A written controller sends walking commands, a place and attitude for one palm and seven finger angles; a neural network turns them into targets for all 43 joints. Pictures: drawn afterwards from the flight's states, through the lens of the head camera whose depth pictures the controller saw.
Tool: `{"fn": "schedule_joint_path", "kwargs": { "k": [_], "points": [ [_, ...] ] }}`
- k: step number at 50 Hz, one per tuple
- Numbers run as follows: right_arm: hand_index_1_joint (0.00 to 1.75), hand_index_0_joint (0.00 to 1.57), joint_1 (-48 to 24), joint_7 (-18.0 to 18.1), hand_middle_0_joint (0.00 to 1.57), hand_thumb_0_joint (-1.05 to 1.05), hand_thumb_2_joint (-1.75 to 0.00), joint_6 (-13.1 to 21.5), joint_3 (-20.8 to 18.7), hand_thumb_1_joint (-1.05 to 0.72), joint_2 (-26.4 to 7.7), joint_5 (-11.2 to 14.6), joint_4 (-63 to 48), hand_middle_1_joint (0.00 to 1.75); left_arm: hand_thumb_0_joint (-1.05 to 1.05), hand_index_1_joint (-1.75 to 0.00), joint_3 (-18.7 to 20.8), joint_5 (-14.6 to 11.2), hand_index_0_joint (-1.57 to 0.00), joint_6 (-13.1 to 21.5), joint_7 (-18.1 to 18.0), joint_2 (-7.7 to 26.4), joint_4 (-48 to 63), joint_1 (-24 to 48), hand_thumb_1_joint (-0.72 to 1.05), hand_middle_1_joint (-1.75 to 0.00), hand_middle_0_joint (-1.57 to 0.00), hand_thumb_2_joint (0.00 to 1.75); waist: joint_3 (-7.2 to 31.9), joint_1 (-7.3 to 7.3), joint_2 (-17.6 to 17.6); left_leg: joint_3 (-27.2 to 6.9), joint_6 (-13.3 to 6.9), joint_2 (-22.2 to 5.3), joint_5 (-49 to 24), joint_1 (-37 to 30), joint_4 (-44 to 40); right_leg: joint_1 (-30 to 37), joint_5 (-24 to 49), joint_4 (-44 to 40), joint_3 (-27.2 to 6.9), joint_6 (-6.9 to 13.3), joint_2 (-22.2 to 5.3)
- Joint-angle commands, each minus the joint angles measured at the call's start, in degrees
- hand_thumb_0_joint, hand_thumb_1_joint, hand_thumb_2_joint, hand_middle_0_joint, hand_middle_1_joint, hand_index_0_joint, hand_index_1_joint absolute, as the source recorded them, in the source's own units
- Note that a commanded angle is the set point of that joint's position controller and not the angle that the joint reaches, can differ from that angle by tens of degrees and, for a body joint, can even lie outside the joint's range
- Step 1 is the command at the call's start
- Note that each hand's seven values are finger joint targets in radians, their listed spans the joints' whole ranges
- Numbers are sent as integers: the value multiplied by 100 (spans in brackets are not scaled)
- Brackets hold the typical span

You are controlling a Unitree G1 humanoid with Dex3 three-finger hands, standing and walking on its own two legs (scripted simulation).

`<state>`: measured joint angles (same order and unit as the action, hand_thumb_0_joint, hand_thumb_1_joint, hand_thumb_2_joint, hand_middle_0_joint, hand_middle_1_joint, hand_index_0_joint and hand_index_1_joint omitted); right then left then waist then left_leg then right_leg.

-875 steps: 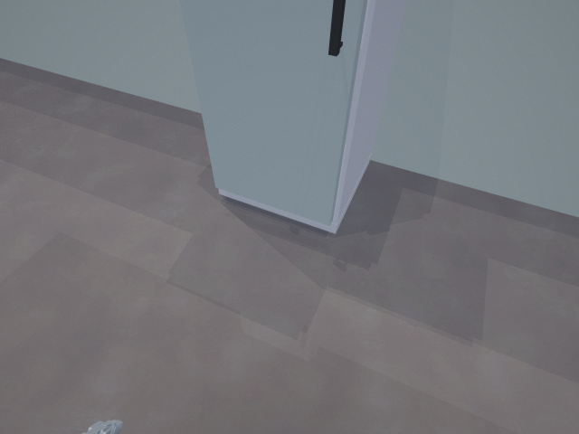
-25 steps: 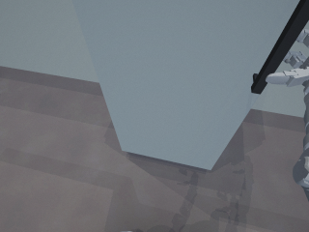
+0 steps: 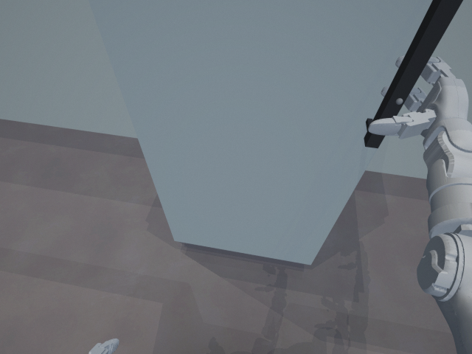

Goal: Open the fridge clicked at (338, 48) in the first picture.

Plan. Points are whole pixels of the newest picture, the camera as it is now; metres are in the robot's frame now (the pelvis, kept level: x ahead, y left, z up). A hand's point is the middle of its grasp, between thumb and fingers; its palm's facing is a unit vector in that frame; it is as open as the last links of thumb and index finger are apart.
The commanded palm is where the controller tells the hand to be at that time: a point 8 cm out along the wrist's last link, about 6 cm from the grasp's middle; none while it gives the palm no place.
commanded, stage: slide the fingers in behind the handle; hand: right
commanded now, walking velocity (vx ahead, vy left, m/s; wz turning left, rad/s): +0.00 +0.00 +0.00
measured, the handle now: (404, 67) +0.54 -0.19 +0.23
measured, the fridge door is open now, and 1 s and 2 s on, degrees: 0 0 0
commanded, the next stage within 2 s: grip the handle and tug to test in 1.02 s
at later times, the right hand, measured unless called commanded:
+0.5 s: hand (383, 99) +0.49 -0.16 +0.20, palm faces +0.06 +1.00 +0.00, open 14.0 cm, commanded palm +0.46 -0.20 +0.20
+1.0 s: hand (383, 100) +0.49 -0.16 +0.20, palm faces +0.05 +1.00 +0.01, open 14.0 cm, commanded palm +0.46 -0.20 +0.20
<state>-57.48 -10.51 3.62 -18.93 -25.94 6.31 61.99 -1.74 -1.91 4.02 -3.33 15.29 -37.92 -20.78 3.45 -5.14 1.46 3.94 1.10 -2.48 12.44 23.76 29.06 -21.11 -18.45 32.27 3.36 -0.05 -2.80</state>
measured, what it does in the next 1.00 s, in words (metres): stands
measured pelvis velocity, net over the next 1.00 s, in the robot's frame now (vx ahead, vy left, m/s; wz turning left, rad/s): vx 0.00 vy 0.00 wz -0.01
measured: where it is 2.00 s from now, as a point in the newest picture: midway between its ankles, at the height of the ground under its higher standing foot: outside the picture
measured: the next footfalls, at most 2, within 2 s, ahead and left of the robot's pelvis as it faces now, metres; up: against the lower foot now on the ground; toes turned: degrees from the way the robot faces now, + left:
none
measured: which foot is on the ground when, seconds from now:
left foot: down 0.00-1.00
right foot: down 0.00-1.00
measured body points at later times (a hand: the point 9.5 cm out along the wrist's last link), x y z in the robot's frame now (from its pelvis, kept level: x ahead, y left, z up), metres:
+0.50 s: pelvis +0.00 +0.01 +0.00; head +0.03 +0.01 +0.45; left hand +0.04 +0.27 -0.12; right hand +0.48 -0.21 +0.20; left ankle +0.02 +0.14 -0.73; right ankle -0.03 -0.12 -0.73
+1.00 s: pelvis +0.00 +0.00 +0.00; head +0.03 +0.01 +0.45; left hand +0.04 +0.27 -0.12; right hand +0.48 -0.21 +0.20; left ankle +0.02 +0.14 -0.73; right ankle -0.03 -0.12 -0.73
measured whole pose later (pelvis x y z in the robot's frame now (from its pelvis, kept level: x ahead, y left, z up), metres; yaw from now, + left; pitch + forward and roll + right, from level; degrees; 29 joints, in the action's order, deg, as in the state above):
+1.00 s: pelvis +0.00 +0.00 +0.00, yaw +0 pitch +7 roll +1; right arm -59.0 -6.9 4.7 -16.8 -23.2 6.4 63.0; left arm -1.2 -1.7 5.3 -2.9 15.3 -40.6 -22.1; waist 3.2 -5.1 1.6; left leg 4.1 0.9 -2.6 12.5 24.1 29.6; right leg -21.3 -18.1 32.3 3.0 -0.2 -2.7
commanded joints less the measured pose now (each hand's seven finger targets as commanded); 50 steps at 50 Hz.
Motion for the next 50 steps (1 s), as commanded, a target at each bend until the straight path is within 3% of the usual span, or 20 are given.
{"fn": "schedule_joint_path", "kwargs": {
  "k": [1, 3, 5, 8, 11, 13, 15, 17, 23, 25, 27, 32, 34, 38, 40, 42, 43, 45, 48, 50],
  "points": [
    [120, 30, -3038, 37, 30, 0, -30, 420, -198, 50, -1361, 97, -1336, 120, 0, -30, 322, -21, -20, 180, -79, 935, 418, -505, 90, -30, -20, 90, 2063, -72, -54, -131, -238, 262, -2022, -1208, 3, 665, 2017, -322, -241, 113, 156],
    [120, 30, -3027, 46, 30, 0, -30, 394, -133, 50, -1289, 74, -1372, 120, 0, -30, 314, -25, -20, 165, -78, 905, 449, -442, 90, -30, -20, 90, 2076, -41, 173, -157, -240, 248, -2043, -1218, 7, 640, 1985, -323, -206, 110, 176],
    [120, 30, -3003, 68, 30, 0, -30, 404, -24, 50, -1167, 62, -1338, 120, 0, -30, 333, -25, -20, 158, -69, 899, 427, -489, 90, -30, -20, 90, 1941, -89, -34, -109, -240, 260, -1976, -1201, -7, 610, 1980, -323, -233, 123, 154],
    [120, 30, -3058, 104, 30, 0, -30, 366, 45, 50, -1034, 73, -1428, 120, 0, -30, 331, -34, -20, 157, -59, 890, 423, -442, 90, -30, -20, 90, 1946, -83, 129, -127, -245, 265, -1942, -1135, -16, 659, 1927, -350, -221, 107, 167],
    [120, 30, -2957, 180, 30, 0, -30, 408, -183, 50, -1221, 91, -1727, 120, 0, -30, 363, -15, -20, 162, -50, 892, 423, -462, 90, -30, -20, 90, 2336, 18, 109, -139, -255, 275, -2206, -1369, 38, 800, 2253, -294, -232, 115, 168],
    [120, 30, -2954, 201, 30, 0, -30, 331, 122, 50, -840, 90, -1634, 120, 0, -30, 336, -31, -20, 163, -33, 855, 414, -405, 90, -30, -20, 90, 1996, -57, 148, -108, -245, 275, -2042, -1206, -22, 722, 2057, -350, -209, 101, 168],
    [120, 30, -2853, 271, 30, 0, -30, 317, 45, 50, -900, 95, -1540, 120, 0, -30, 355, -20, -20, 169, -37, 888, 393, -445, 90, -30, -20, 90, 1885, -49, -159, -86, -239, 280, -1900, -1255, -64, 618, 1902, -388, -211, 129, 156],
    [120, 30, -3050, 338, 30, 0, -30, 310, -179, 50, -1213, 42, -1508, 120, 0, -30, 343, -12, -20, 168, -56, 904, 352, -435, 90, -30, -20, 90, 1938, -33, -77, -133, -235, 260, -1857, -1290, -67, 551, 1759, -418, -208, 132, 178],
    [120, 30, -3154, 304, 30, 0, -30, 382, 164, 50, -809, 27, -1394, 120, 0, -30, 337, -28, -20, 214, -49, 866, 338, -424, 90, -30, -20, 90, 1799, -120, 80, -153, -240, 260, -1674, -1119, -111, 601, 1564, -431, -201, 120, 186],
    [120, 30, -3170, 324, 30, 0, -30, 403, 4, 50, -1008, 62, -1277, 120, 0, -30, 353, -15, -20, 207, -70, 911, 304, -487, 90, -30, -20, 90, 1870, -144, -225, -150, -226, 258, -1649, -1222, -130, 544, 1527, -422, -206, 145, 178],
    [120, 30, -3308, 290, 30, 0, -30, 398, 234, 50, -744, 54, -1280, 120, 0, -30, 330, -28, -20, 241, -63, 873, 302, -443, 90, -30, -20, 90, 1811, -189, 82, -169, -228, 253, -1608, -1046, -120, 589, 1481, -413, -202, 131, 193],
    [120, 30, -3325, 329, 30, 0, -30, 493, 38, 50, -951, 64, -1299, 120, 0, -30, 347, -12, -20, 284, -51, 894, 248, -510, 90, -30, -20, 90, 2003, -131, -29, -158, -236, 262, -1691, -1143, -66, 618, 1596, -387, -243, 121, 190],
    [120, 30, -3388, 298, 30, 0, -30, 488, 334, 50, -596, 59, -1331, 120, 0, -30, 342, -21, -20, 306, -39, 864, 256, -477, 90, -30, -20, 90, 1893, -183, 121, -150, -236, 263, -1604, -983, -82, 663, 1535, -391, -235, 110, 188],
    [120, 30, -3394, 345, 30, 0, -30, 508, 182, 50, -786, 54, -1376, 120, 0, -30, 349, -11, -20, 312, -34, 884, 235, -498, 90, -30, -20, 90, 2030, -137, 82, -142, -239, 266, -1661, -1058, -45, 686, 1637, -385, -260, 101, 188],
    [120, 30, -3316, 338, 30, 0, -30, 503, 270, 50, -642, 83, -1309, 120, 0, -30, 355, -7, -20, 331, -29, 883, 232, -523, 90, -30, -20, 90, 1928, -169, -81, -121, -236, 270, -1622, -1040, -68, 654, 1608, -360, -250, 123, 176],
    [120, 30, -3378, 353, 30, 0, -30, 502, 183, 50, -747, 71, -1344, 120, 0, -30, 351, -9, -20, 327, -29, 892, 222, -502, 90, -30, -20, 90, 1952, -150, 59, -142, -236, 270, -1626, -1008, -51, 667, 1595, -378, -256, 107, 187],
    [120, 30, -3430, 332, 30, 0, -30, 501, 346, 50, -559, 78, -1408, 120, 0, -30, 349, -14, -20, 343, -24, 870, 231, -484, 90, -30, -20, 90, 1976, -182, 105, -136, -236, 270, -1636, -976, -48, 720, 1619, -377, -255, 102, 185],
    [120, 30, -3273, 357, 30, 0, -30, 491, 142, 50, -808, 89, -1247, 120, 0, -30, 344, -2, -20, 329, -40, 911, 214, -532, 90, -30, -20, 90, 1888, -158, -127, -121, -230, 265, -1581, -1045, -73, 597, 1566, -383, -254, 122, 174],
    [120, 30, -3421, 345, 30, 0, -30, 460, 230, 50, -751, 29, -1196, 120, 0, -30, 326, -5, -20, 327, -34, 891, 222, -503, 90, -30, -20, 90, 1757, -176, 62, -140, -233, 256, -1501, -928, -70, 538, 1469, -413, -259, 104, 186],
    [120, 30, -3349, 365, 30, 0, -30, 511, 119, 50, -883, 16, -1295, 120, 0, -30, 355, 7, -20, 326, -29, 898, 234, -552, 90, -30, -20, 90, 1972, -127, -8, -119, -249, 264, -1644, -1049, -20, 632, 1696, -357, -266, 110, 169]
  ]
}}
